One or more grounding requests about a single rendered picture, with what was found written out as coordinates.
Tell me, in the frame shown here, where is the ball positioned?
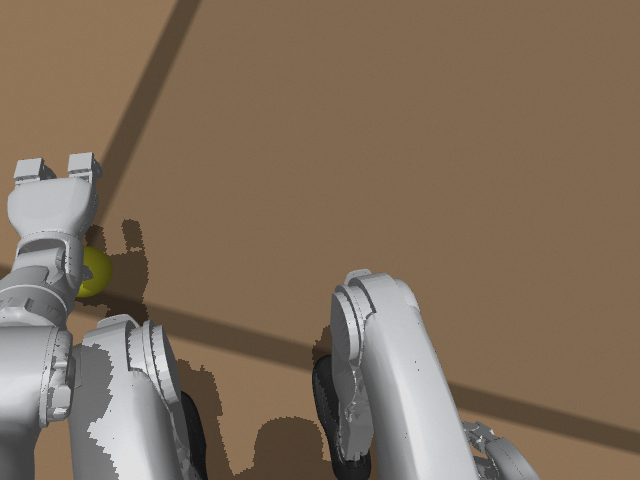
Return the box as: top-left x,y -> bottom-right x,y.
76,246 -> 113,297

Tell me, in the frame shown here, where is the left robot hand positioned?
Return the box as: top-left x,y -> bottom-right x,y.
7,152 -> 103,281

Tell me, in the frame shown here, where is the right robot foot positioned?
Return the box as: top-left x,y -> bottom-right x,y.
312,355 -> 371,480

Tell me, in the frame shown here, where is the left robot foot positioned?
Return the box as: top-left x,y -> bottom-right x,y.
181,391 -> 208,480

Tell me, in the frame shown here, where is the left robot arm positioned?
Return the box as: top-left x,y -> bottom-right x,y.
0,231 -> 84,480

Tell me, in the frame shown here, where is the right robot hand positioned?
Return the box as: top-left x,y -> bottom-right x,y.
461,421 -> 541,480

